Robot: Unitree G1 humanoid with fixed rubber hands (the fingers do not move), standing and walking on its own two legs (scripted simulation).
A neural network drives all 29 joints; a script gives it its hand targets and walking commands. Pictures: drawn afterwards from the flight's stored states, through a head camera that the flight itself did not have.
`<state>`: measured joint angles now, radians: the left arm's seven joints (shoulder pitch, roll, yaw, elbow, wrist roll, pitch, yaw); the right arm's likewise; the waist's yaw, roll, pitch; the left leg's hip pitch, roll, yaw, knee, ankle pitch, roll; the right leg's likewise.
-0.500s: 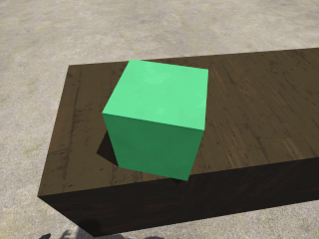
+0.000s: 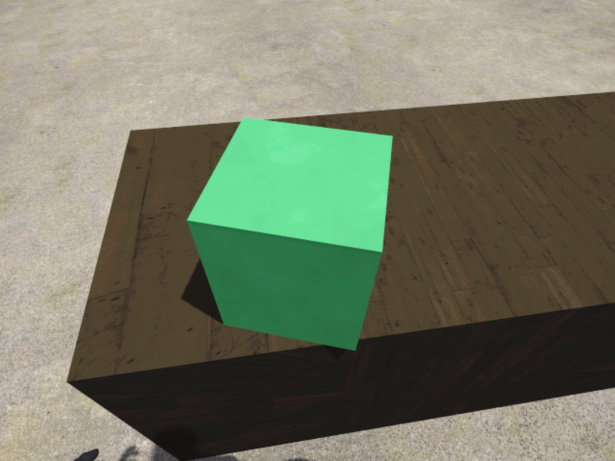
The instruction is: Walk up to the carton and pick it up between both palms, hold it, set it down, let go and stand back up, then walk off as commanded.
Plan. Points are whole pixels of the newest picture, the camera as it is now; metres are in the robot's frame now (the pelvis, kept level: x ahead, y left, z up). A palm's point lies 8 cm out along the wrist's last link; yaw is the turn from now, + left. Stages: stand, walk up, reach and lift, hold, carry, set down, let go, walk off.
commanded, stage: walk up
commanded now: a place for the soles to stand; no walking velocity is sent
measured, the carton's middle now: (301, 238) +0.42 +0.02 +0.04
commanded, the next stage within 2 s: none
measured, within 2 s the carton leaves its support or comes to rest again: neither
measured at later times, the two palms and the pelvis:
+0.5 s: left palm out of the picture +0.10 +0.31 -0.09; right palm out of the picture +0.06 -0.32 -0.10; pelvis +0.00 +0.00 +0.00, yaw +0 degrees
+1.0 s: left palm out of the picture +0.10 +0.31 -0.09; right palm out of the picture +0.05 -0.31 -0.10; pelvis -0.01 +0.00 +0.00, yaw +0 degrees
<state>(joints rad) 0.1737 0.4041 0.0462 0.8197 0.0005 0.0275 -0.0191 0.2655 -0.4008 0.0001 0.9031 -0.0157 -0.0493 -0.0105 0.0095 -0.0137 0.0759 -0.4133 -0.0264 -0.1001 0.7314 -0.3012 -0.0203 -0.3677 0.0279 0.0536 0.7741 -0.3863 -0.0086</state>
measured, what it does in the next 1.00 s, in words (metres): stands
